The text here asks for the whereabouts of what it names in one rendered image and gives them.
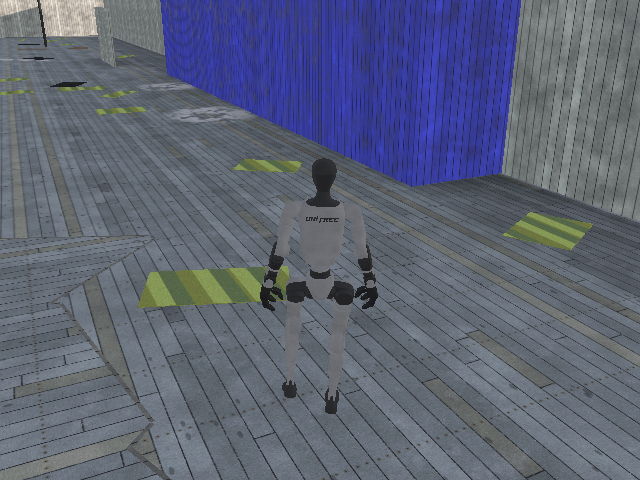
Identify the left robot forearm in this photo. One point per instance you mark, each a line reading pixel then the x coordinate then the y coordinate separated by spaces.
pixel 273 268

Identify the robot torso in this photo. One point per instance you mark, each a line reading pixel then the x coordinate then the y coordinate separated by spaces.
pixel 321 236

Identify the robot right thigh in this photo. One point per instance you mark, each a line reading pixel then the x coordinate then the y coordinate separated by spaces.
pixel 342 303

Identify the left robot upper arm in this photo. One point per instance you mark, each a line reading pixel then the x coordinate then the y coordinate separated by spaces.
pixel 290 211

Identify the robot left hand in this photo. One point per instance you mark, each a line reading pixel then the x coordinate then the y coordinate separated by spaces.
pixel 265 296

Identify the right robot upper arm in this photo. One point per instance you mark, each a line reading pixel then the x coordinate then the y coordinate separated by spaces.
pixel 353 212

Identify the robot right hand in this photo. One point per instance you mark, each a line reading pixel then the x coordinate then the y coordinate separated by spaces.
pixel 371 293

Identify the right robot forearm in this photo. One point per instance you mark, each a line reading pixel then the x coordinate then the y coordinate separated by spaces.
pixel 367 270

